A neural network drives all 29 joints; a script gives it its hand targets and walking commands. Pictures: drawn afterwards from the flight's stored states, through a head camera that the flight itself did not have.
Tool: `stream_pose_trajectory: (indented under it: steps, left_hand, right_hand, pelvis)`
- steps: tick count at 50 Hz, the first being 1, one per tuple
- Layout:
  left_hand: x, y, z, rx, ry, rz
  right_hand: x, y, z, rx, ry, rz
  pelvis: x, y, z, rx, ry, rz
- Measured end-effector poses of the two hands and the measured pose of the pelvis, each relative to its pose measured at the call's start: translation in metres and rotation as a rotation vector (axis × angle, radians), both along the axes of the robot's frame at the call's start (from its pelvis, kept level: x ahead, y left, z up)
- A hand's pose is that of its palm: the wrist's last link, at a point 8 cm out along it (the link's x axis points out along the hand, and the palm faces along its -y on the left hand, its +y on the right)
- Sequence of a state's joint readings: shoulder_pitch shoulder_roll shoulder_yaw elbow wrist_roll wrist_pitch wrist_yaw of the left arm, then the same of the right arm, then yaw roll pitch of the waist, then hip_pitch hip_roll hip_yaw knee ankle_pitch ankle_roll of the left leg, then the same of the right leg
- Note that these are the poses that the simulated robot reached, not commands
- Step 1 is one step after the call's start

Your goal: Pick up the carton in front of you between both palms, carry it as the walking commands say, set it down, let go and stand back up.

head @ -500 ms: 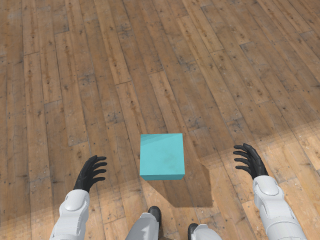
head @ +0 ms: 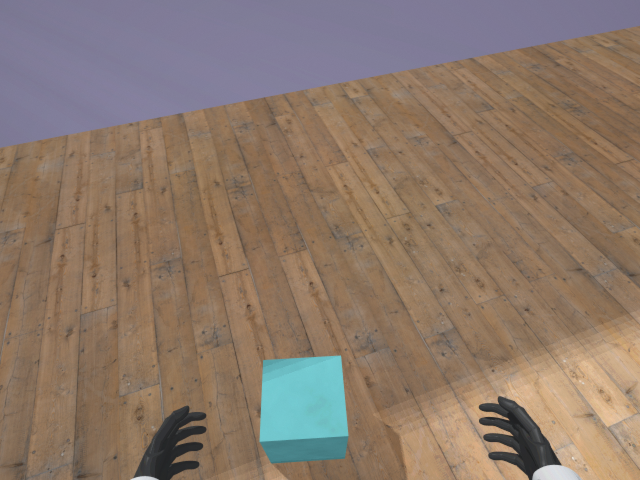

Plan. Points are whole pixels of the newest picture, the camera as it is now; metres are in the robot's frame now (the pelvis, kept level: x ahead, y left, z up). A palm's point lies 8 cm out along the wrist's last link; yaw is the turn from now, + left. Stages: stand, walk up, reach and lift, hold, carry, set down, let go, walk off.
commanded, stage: let go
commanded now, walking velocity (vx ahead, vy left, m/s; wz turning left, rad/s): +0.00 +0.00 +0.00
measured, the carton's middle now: (305, 410) +0.40 +0.08 -0.65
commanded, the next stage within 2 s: stand in 0.22 s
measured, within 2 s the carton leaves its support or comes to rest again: neither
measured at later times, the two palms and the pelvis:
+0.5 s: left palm out of the picture +0.14 +0.30 -0.10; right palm (573, 477) +0.15 -0.27 -0.08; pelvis +0.02 +0.02 -0.01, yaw -1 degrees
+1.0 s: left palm out of the picture +0.13 +0.32 -0.11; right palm out of the picture +0.13 -0.27 -0.09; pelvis +0.02 +0.03 +0.00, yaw -1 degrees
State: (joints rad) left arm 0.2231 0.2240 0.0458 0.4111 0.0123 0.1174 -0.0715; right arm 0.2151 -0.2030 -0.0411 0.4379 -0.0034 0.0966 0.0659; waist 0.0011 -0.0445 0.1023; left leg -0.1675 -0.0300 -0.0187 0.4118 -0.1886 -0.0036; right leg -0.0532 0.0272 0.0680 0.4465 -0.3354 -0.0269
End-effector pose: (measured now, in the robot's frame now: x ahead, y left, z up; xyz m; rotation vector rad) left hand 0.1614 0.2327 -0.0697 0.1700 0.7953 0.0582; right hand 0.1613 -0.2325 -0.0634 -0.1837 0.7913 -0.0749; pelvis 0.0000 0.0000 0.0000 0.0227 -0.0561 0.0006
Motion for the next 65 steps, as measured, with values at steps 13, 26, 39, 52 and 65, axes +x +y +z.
stream_pose_trajectory:
  steps: [13, 26, 39, 52, 65]
  left_hand:
    - [-0.003, 0.022, -0.002, 0.081, 0.029, 0.046]
    - [-0.017, 0.066, -0.029, 0.161, 0.118, 0.050]
    - [-0.019, 0.076, -0.034, 0.184, 0.171, 0.034]
    - [-0.038, 0.085, -0.036, 0.200, 0.224, 0.038]
    - [-0.060, 0.091, -0.037, 0.206, 0.272, 0.045]
  right_hand:
    - [0.000, 0.007, -0.013, -0.041, 0.025, 0.004]
    - [-0.012, -0.043, -0.011, -0.227, 0.119, -0.070]
    - [-0.017, -0.038, -0.020, -0.218, 0.168, -0.086]
    - [-0.038, -0.043, -0.024, -0.219, 0.220, -0.108]
    - [-0.059, -0.049, -0.025, -0.223, 0.263, -0.125]
  pelvis:
    - [0.005, 0.008, -0.004, -0.009, 0.011, 0.004]
    - [0.018, 0.017, -0.006, -0.020, 0.059, -0.014]
    - [0.023, 0.023, -0.004, -0.020, 0.050, -0.023]
    - [0.015, 0.026, -0.001, -0.021, 0.033, -0.027]
    - [0.005, 0.027, 0.002, -0.023, 0.023, -0.028]
